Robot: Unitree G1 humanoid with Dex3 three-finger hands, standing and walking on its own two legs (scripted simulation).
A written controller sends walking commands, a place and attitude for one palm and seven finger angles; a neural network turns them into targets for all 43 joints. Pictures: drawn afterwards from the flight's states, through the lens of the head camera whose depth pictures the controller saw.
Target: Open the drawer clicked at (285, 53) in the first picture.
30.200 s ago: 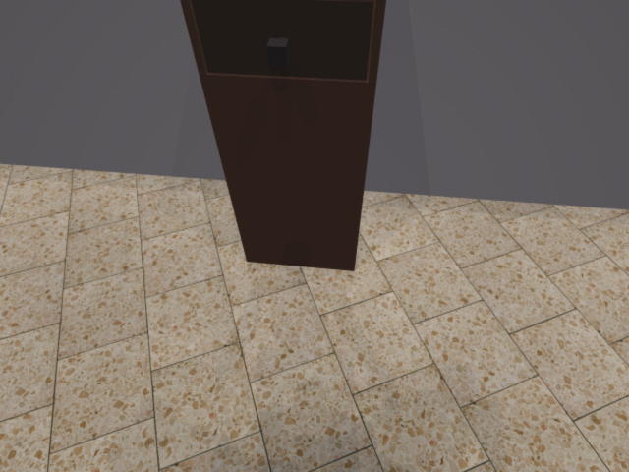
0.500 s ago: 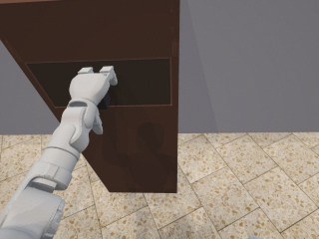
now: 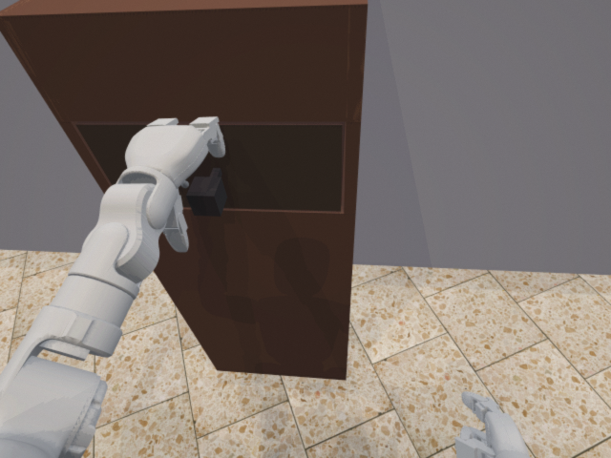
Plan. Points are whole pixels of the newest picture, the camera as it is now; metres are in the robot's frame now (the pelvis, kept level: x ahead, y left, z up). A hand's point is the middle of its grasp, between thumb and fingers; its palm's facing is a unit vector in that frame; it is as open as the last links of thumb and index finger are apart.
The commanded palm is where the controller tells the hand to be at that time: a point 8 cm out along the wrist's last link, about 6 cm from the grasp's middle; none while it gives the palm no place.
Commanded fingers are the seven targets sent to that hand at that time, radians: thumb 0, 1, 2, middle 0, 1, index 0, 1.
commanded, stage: re-aim the fingers above the handle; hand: left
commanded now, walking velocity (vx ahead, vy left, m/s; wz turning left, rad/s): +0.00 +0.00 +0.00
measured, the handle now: (211, 187) +0.46 +0.19 +0.11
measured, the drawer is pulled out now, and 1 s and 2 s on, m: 0.00 0.00 0.00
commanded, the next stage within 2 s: none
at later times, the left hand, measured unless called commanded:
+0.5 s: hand (194, 184) +0.41 +0.18 +0.17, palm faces +0.03 -0.03 -1.00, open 13.8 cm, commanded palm +0.38 +0.19 +0.24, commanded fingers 0.00 -0.50 0.30 -0.30 -1.20 -0.30 -1.20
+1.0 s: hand (202, 193) +0.39 +0.17 +0.16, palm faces -0.01 -0.02 -1.00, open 13.8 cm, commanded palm +0.38 +0.19 +0.24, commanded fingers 0.00 -0.50 0.30 -0.30 -1.20 -0.30 -1.20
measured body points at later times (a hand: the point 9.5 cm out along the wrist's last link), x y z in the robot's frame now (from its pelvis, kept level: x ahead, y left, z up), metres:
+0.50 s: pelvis -0.01 +0.01 +0.00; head +0.00 -0.03 +0.45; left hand +0.40 +0.18 +0.22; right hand +0.14 -0.24 -0.12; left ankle -0.04 +0.12 -0.74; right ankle -0.03 -0.12 -0.74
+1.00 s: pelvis -0.02 +0.00 +0.00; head +0.00 -0.03 +0.45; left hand +0.39 +0.17 +0.22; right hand +0.15 -0.24 -0.12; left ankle -0.04 +0.12 -0.74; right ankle -0.03 -0.12 -0.74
